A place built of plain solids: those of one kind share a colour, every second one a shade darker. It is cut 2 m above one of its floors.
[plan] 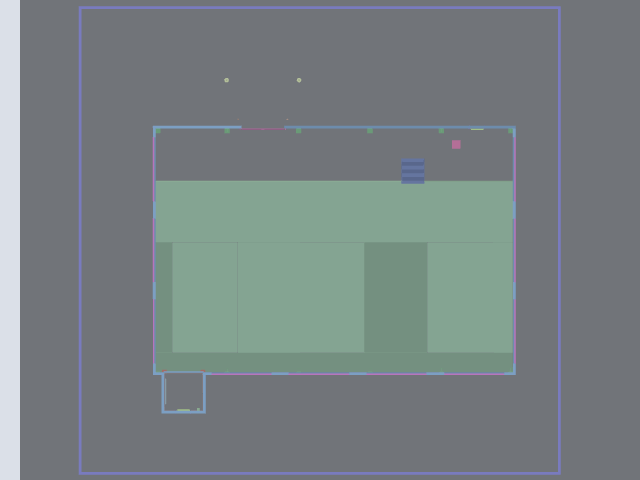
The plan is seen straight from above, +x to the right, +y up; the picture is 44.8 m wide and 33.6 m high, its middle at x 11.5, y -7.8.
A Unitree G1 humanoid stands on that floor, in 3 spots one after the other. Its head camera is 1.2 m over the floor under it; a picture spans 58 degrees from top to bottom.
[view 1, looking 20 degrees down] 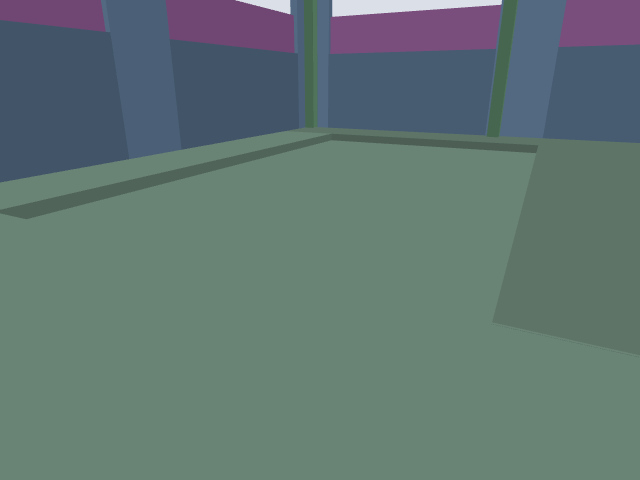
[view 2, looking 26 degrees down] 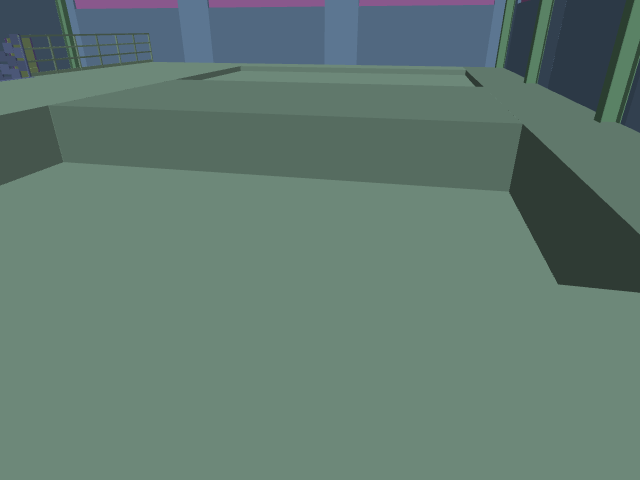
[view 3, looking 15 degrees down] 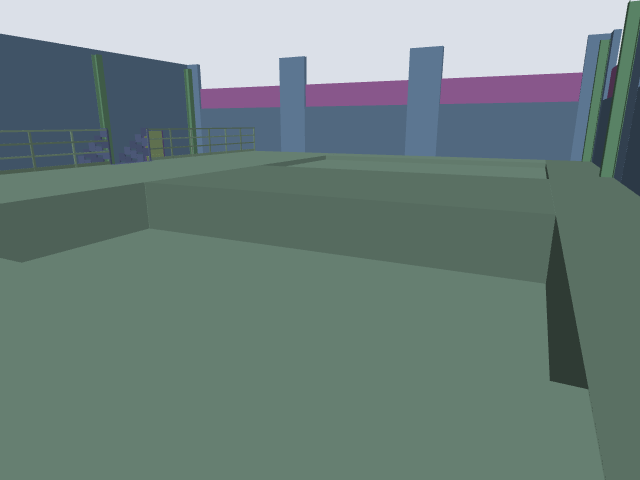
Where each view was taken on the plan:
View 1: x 18.90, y -5.75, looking -63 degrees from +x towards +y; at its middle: raised_floor_bank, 3.97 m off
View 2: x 7.95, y -14.20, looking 12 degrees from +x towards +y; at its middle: raised_floor_bank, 5.04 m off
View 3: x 7.95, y -15.35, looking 26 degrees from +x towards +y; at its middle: raised_floor_bank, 7.66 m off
